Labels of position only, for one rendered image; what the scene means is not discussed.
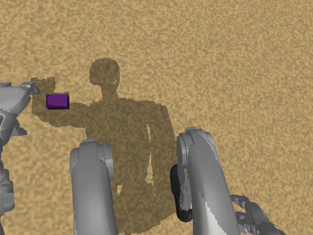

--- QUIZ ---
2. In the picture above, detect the left robot arm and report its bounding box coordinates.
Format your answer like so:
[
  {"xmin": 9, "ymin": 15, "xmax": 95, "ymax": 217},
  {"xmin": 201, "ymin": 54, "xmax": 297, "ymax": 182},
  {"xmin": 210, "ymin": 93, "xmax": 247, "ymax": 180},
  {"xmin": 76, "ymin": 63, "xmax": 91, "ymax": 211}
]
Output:
[{"xmin": 0, "ymin": 110, "xmax": 16, "ymax": 235}]

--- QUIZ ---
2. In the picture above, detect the right robot hand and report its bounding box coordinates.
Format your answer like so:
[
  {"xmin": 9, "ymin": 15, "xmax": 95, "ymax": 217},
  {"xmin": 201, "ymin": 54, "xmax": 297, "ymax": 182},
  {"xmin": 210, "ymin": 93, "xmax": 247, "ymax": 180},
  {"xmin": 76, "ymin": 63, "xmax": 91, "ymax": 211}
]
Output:
[{"xmin": 230, "ymin": 194, "xmax": 270, "ymax": 235}]

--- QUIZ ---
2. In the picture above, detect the small box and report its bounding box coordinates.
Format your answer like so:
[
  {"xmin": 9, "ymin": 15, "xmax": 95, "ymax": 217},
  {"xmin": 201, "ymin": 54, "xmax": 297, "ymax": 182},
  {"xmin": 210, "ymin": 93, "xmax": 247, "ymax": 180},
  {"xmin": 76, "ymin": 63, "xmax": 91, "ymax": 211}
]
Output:
[{"xmin": 46, "ymin": 94, "xmax": 69, "ymax": 110}]

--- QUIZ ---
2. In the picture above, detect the right robot arm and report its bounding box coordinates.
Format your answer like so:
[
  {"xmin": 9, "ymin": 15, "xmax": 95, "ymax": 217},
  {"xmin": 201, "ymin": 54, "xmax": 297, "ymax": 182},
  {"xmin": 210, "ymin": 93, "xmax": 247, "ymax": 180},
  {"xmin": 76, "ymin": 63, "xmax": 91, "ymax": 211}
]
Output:
[{"xmin": 255, "ymin": 222, "xmax": 286, "ymax": 235}]

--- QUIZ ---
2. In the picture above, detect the left robot hand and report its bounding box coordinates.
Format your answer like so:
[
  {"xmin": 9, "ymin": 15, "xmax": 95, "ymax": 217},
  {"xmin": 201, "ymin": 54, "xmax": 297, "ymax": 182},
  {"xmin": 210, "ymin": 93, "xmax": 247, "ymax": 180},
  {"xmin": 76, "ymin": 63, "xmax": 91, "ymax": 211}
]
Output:
[{"xmin": 0, "ymin": 81, "xmax": 41, "ymax": 137}]

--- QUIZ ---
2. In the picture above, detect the right robot foot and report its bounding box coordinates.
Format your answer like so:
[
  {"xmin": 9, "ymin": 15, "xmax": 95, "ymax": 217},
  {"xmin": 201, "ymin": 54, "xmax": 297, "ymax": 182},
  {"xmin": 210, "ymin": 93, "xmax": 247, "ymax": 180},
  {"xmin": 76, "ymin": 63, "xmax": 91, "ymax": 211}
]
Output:
[{"xmin": 170, "ymin": 164, "xmax": 193, "ymax": 222}]

